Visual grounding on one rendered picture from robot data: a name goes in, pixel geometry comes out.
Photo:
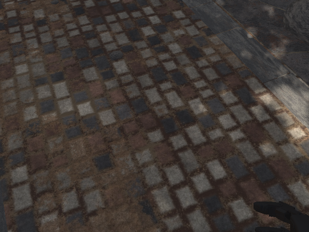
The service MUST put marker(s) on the robot right hand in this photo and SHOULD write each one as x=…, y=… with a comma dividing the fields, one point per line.
x=285, y=212

